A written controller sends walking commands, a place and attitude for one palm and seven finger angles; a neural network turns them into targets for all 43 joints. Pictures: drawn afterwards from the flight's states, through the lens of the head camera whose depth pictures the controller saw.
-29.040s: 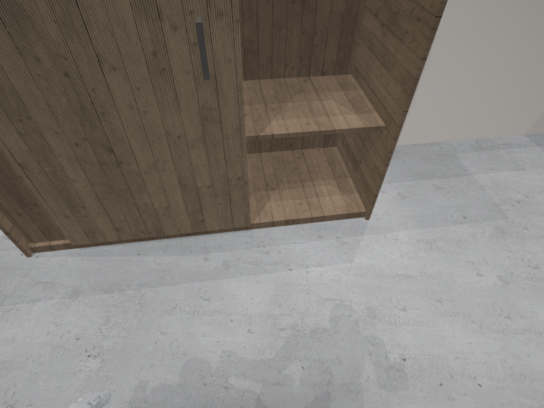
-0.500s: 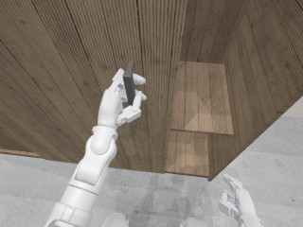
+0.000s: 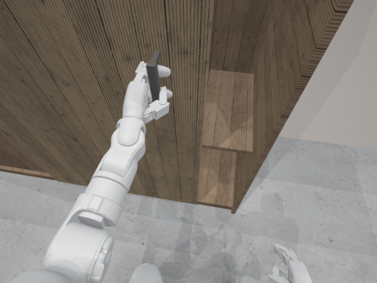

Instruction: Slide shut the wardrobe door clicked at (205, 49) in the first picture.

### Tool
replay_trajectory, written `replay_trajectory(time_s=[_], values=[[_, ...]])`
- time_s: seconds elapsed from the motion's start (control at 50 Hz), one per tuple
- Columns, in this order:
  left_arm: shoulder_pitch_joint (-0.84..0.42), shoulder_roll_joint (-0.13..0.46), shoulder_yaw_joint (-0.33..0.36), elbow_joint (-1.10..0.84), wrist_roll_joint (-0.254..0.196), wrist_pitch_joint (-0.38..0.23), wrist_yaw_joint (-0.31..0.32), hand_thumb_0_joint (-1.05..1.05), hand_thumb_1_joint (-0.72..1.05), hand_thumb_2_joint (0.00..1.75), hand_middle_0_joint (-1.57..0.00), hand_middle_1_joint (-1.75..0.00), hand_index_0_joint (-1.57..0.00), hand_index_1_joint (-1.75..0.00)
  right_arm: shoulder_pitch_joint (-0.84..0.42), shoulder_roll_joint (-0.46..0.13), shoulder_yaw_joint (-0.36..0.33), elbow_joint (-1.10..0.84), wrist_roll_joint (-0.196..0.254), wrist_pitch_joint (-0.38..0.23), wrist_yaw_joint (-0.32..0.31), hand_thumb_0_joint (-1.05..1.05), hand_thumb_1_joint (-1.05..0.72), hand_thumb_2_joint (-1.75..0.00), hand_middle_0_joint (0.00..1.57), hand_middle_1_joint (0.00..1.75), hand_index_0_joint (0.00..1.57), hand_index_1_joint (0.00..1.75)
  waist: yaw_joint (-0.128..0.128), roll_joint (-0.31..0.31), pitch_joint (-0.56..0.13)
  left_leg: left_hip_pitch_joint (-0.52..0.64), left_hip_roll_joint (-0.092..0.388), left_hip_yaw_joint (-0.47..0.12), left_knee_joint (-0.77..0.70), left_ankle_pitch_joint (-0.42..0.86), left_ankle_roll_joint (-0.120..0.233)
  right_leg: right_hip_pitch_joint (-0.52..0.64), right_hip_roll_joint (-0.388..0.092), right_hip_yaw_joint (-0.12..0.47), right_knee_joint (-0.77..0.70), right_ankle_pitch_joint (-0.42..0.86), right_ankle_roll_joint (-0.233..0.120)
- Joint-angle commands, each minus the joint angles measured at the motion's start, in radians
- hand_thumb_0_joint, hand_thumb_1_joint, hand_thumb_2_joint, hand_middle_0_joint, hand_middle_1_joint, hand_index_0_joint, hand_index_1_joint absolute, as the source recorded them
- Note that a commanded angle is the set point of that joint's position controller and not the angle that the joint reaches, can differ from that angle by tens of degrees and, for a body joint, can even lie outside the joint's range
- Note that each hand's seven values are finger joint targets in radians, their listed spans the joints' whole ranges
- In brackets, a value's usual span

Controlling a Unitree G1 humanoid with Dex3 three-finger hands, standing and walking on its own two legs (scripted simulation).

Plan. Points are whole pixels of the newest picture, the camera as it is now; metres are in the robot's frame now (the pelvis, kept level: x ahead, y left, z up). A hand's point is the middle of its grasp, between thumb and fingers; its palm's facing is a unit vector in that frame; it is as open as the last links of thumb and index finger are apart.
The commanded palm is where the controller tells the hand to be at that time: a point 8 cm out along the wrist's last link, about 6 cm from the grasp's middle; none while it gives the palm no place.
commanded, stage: step sideways, sliding the door along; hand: left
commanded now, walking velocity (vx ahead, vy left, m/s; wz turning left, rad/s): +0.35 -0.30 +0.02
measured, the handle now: (158, 86) +0.48 +0.15 +0.11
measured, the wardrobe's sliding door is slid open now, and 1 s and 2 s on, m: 0.18 0.00 0.00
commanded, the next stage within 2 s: stop walking and hold the door there in 1.44 s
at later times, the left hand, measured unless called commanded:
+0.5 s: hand (214, 107) +0.43 +0.03 +0.12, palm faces +0.31 -0.95 -0.11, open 5.9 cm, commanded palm +0.40 +0.00 +0.11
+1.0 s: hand (264, 109) +0.44 -0.08 +0.12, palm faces +0.50 -0.86 -0.05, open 6.1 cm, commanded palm +0.40 -0.14 +0.11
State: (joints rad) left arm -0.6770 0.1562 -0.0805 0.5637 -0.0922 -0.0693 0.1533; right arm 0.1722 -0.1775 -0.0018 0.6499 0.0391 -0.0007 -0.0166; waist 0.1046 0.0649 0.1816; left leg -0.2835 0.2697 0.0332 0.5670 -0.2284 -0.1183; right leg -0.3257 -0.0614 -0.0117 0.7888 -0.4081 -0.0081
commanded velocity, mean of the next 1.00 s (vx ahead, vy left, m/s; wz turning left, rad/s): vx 0.05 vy -0.16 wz -0.07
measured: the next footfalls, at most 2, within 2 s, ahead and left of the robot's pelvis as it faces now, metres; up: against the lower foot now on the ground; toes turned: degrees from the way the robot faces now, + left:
right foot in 0.04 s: +0.03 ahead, -0.20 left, +0.00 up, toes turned -3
left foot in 0.22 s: +0.05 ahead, +0.07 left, +0.00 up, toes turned +11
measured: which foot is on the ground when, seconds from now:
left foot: down 0.00-0.06, up 0.08-0.20, down 0.22-0.60, up 0.62-0.80, down 0.82-1.00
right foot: up 0.00-0.02, down 0.04-0.22, up 0.24-0.54, down 0.56-0.84, up 0.86-1.00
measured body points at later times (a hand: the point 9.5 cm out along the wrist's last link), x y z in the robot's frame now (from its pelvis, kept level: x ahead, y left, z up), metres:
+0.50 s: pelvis +0.04 -0.19 +0.00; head +0.10 -0.18 +0.44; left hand +0.41 +0.07 +0.13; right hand +0.23 -0.39 -0.12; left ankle +0.01 +0.06 -0.73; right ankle +0.12 -0.34 -0.68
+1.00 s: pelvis +0.11 -0.31 +0.01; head +0.17 -0.31 +0.46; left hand +0.40 -0.03 +0.13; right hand +0.34 -0.50 -0.08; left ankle +0.09 -0.19 -0.73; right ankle +0.10 -0.47 -0.68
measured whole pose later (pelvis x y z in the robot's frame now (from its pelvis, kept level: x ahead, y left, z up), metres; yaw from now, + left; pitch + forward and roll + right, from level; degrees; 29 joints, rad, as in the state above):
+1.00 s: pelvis +0.11 -0.31 +0.01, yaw +6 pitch -1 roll -1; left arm -0.26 0.15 0.08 0.16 -0.09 -0.07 0.27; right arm 0.16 -0.22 -0.04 0.59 0.04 -0.11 -0.01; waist 0.13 0.04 0.14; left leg -0.17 0.09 0.11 0.47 -0.27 -0.01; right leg -0.32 -0.04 -0.01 0.83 -0.38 0.00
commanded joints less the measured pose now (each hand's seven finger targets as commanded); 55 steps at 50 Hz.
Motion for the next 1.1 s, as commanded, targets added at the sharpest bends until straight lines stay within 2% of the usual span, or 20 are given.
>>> replay_trajectory(time_s=[0.0,0.08,0.1,0.16,0.18,0.2,0.22,0.28,0.4,0.5,0.54,0.58,0.6,0.62,0.66,0.74,0.82,0.86,0.96,1.08], values=[[-0.502,-0.182,-0.178,-0.246,0.036,-0.113,-0.079,0.0,0.9,0.9,-0.45,-1.4,-0.45,-1.4,-0.081,-0.138,-0.047,-0.115,0.02,-0.048,-0.015,0.0,-0.9,-0.9,0.2,0.3,0.2,0.3,-0.134,0.159,-0.486,0.212,0.017,0.003,0.046,0.186,0.183,0.191,0.059,-0.096,-0.309,0.174,0.006],[-0.492,-0.056,-0.085,-0.143,0.054,-0.099,-0.05,0.0,0.9,0.9,-0.45,-1.4,-0.45,-1.4,-0.096,-0.112,-0.046,-0.068,0.016,-0.044,-0.05,0.0,-0.9,-0.9,0.2,0.3,0.2,0.3,-0.11,-0.529,-0.416,-0.184,-0.221,0.046,0.492,-0.304,0.095,0.364,-0.175,0.294,-0.427,0.661,-0.175],[-0.534,-0.081,-0.1,-0.165,0.051,-0.098,-0.055,0.0,0.9,0.9,-0.45,-1.4,-0.45,-1.4,-0.107,-0.114,-0.049,-0.062,0.005,-0.047,-0.059,0.0,-0.9,-0.9,0.2,0.3,0.2,0.3,-0.108,-0.535,-0.381,-0.202,-0.202,0.018,0.528,-0.341,0.104,0.36,-0.186,0.286,-0.385,0.79,-0.198],[-0.486,-0.178,-0.152,-0.233,0.035,-0.098,-0.052,0.0,0.9,0.9,-0.45,-1.4,-0.45,-1.4,-0.034,-0.111,-0.043,-0.05,-0.009,-0.054,-0.067,0.0,-0.9,-0.9,0.2,0.3,0.2,0.3,-0.175,-0.251,-0.418,0.116,-0.207,0.096,-0.212,0.037,0.113,0.319,-0.074,0.021,-0.06,0.957,-0.106],[-0.461,-0.168,-0.157,-0.305,0.021,-0.125,-0.064,0.0,0.9,0.9,-0.45,-1.4,-0.45,-1.4,-0.024,-0.14,-0.059,-0.067,-0.014,-0.051,-0.067,0.0,-0.9,-0.9,0.2,0.3,0.2,0.3,-0.193,-0.077,-0.436,0.382,-0.122,0.037,-0.348,0.395,0.145,0.103,-0.017,-0.048,0.176,0.757,-0.046],[-0.457,-0.181,-0.187,-0.352,0.009,-0.146,-0.082,0.0,0.9,0.9,-0.45,-1.4,-0.45,-1.4,-0.038,-0.177,-0.084,-0.094,-0.024,-0.046,-0.055,0.0,-0.9,-0.9,0.2,0.3,0.2,0.3,-0.183,0.144,-0.428,0.656,0.131,-0.253,-0.208,0.895,0.247,-0.287,0.042,-0.034,0.358,0.151,0.0],[-0.427,-0.18,-0.193,-0.316,-0.001,-0.131,-0.09,0.0,0.9,0.9,-0.45,-1.4,-0.45,-1.4,-0.05,-0.166,-0.076,-0.112,-0.01,-0.043,-0.021,0.0,-0.9,-0.9,0.2,0.3,0.2,0.3,-0.16,0.049,-0.515,0.63,0.25,-0.406,-0.151,0.85,0.319,-0.274,0.042,0.096,0.481,-0.048,-0.015],[-0.407,-0.169,-0.195,-0.307,0.018,-0.113,-0.098,0.0,0.9,0.9,-0.45,-1.4,-0.45,-1.4,-0.072,-0.16,-0.075,-0.104,-0.009,-0.011,-0.012,0.0,-0.9,-0.9,0.2,0.3,0.2,0.3,-0.141,0.079,-0.408,0.542,0.252,-0.245,-0.129,0.684,0.359,-0.396,-0.028,0.097,0.476,-0.056,0.003],[-0.388,-0.14,-0.175,-0.352,0.023,-0.104,-0.092,0.0,0.9,0.9,-0.45,-1.4,-0.45,-1.4,-0.071,-0.169,-0.071,-0.161,0.009,-0.019,-0.013,0.0,-0.9,-0.9,0.2,0.3,0.2,0.3,-0.129,0.244,-0.384,0.264,0.146,0.03,-0.183,0.406,0.252,-0.102,-0.011,-0.044,0.233,0.06,0.002],[-0.32,-0.085,-0.111,-0.373,0.018,-0.111,-0.081,0.0,0.9,0.9,-0.45,-1.4,-0.45,-1.4,-0.091,-0.149,-0.068,-0.162,0.025,-0.02,-0.011,0.0,-0.9,-0.9,0.2,0.3,0.2,0.3,-0.121,0.233,-0.392,0.223,0.08,0.079,0.007,0.375,0.173,0.097,0.054,-0.115,-0.068,0.155,0.013],[-0.342,-0.002,-0.072,-0.464,0.038,-0.131,-0.075,0.0,0.9,0.9,-0.45,-1.4,-0.45,-1.4,-0.094,-0.131,-0.063,-0.153,0.035,-0.031,-0.014,0.0,-0.9,-0.9,0.2,0.3,0.2,0.3,-0.118,0.067,-0.421,0.221,-0.039,0.107,0.256,0.285,0.18,0.206,0.063,-0.1,-0.337,0.39,0.017],[-0.31,0.096,-0.006,-0.491,0.052,-0.119,-0.062,0.0,0.9,0.9,-0.45,-1.4,-0.45,-1.4,-0.119,-0.083,-0.055,-0.144,0.023,-0.049,-0.023,0.0,-0.9,-0.9,0.2,0.3,0.2,0.3,-0.119,-0.351,-0.454,-0.153,-0.227,0.056,0.592,-0.374,0.083,0.375,-0.215,0.327,-0.385,0.868,-0.133],[-0.217,0.095,0.005,-0.494,0.034,-0.103,-0.061,0.0,0.9,0.9,-0.45,-1.4,-0.45,-1.4,-0.098,-0.134,-0.073,-0.142,0.01,-0.053,-0.031,0.0,-0.9,-0.9,0.2,0.3,0.2,0.3,-0.09,-0.525,-0.477,-0.185,-0.232,-0.053,0.724,-0.453,0.097,0.371,-0.263,0.438,-0.38,0.915,-0.171],[-0.234,0.07,-0.02,-0.528,0.034,-0.104,-0.064,0.0,0.9,0.9,-0.45,-1.4,-0.45,-1.4,-0.103,-0.137,-0.066,-0.137,-0.004,-0.06,-0.033,0.0,-0.9,-0.9,0.2,0.3,0.2,0.3,-0.097,-0.531,-0.428,-0.175,-0.213,-0.091,0.754,-0.408,0.106,0.313,-0.248,0.389,-0.362,0.913,-0.166],[-0.207,-0.026,-0.071,-0.646,0.024,-0.109,-0.053,0.0,0.9,0.9,-0.45,-1.4,-0.45,-1.4,-0.126,-0.101,-0.046,-0.127,-0.001,-0.093,-0.039,0.0,-0.9,-0.9,0.2,0.3,0.2,0.3,-0.127,-0.338,-0.423,-0.156,-0.217,-0.05,0.522,-0.371,0.106,0.324,-0.207,0.216,-0.266,0.936,-0.163],[-0.066,-0.081,-0.114,-0.706,0.039,-0.129,-0.036,0.0,0.9,0.9,-0.45,-1.4,-0.45,-1.4,-0.13,-0.1,-0.052,-0.14,-0.006,-0.107,-0.048,0.0,-0.9,-0.9,0.2,0.3,0.2,0.3,-0.129,-0.263,-0.499,0.09,-0.257,0.058,-0.108,0.026,0.113,0.389,-0.133,0.112,-0.192,0.969,-0.088],[-0.014,-0.178,-0.245,-0.805,0.039,-0.15,-0.051,0.0,0.9,0.9,-0.45,-1.4,-0.45,-1.4,-0.116,-0.142,-0.08,-0.196,0.017,-0.136,0.004,0.0,-0.9,-0.9,0.2,0.3,0.2,0.3,-0.096,0.064,-0.609,0.537,0.177,-0.205,-0.132,0.926,0.3,-0.027,-0.034,0.078,-0.004,0.026,0.019],[0.042,-0.232,-0.297,-0.811,0.049,-0.161,-0.057,0.0,0.9,0.9,-0.45,-1.4,-0.45,-1.4,-0.124,-0.108,-0.055,-0.196,-0.007,-0.147,0.008,0.0,-0.9,-0.9,0.2,0.3,0.2,0.3,-0.122,0.207,-0.513,0.476,0.154,-0.153,-0.16,0.924,0.31,-0.082,-0.02,0.076,0.132,-0.063,0.013],[0.074,-0.219,-0.304,-0.838,0.063,-0.147,-0.045,0.0,0.9,0.9,-0.45,-1.4,-0.45,-1.4,-0.065,-0.146,-0.068,-0.195,0.0,-0.168,0.015,0.0,-0.9,-0.9,0.2,0.3,0.2,0.3,-0.134,0.085,-0.445,0.52,0.092,0.012,-0.114,0.863,0.242,-0.092,0.0,-0.004,-0.005,0.063,0.018],[0.184,-0.181,-0.282,-0.896,0.067,-0.143,-0.034,0.0,0.9,0.9,-0.45,-1.4,-0.45,-1.4,-0.068,-0.153,-0.049,-0.213,-0.007,-0.176,0.005,0.0,-0.9,-0.9,0.2,0.3,0.2,0.3,-0.142,0.175,-0.426,0.484,0.035,0.08,-0.057,0.769,0.167,-0.018,0.008,-0.066,-0.244,0.257,0.023]])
